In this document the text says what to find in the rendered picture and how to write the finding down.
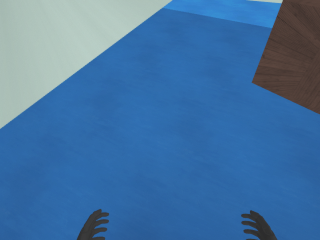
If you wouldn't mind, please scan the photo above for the robot left hand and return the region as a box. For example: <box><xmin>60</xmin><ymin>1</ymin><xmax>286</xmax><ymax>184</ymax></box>
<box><xmin>77</xmin><ymin>209</ymin><xmax>109</xmax><ymax>240</ymax></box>

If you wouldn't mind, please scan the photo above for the pedestal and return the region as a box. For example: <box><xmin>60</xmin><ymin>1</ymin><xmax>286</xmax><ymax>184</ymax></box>
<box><xmin>251</xmin><ymin>0</ymin><xmax>320</xmax><ymax>114</ymax></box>

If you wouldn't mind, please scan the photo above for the robot right hand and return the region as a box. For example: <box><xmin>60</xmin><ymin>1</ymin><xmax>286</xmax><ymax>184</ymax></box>
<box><xmin>241</xmin><ymin>210</ymin><xmax>277</xmax><ymax>240</ymax></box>

